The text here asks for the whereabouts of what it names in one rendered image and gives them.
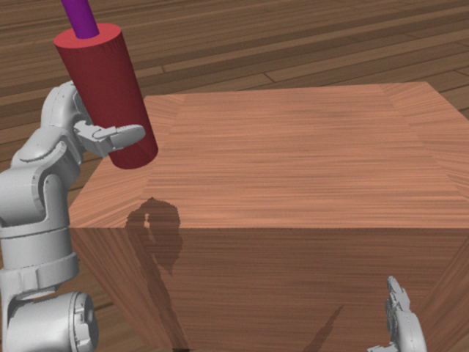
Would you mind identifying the right robot hand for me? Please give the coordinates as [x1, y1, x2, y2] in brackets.
[367, 276, 427, 352]

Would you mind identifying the left robot arm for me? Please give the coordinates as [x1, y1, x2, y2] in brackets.
[0, 126, 99, 352]

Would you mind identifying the left robot hand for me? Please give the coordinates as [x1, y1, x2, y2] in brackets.
[40, 80, 146, 158]

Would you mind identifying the bottle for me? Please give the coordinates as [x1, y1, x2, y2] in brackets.
[53, 0, 158, 169]

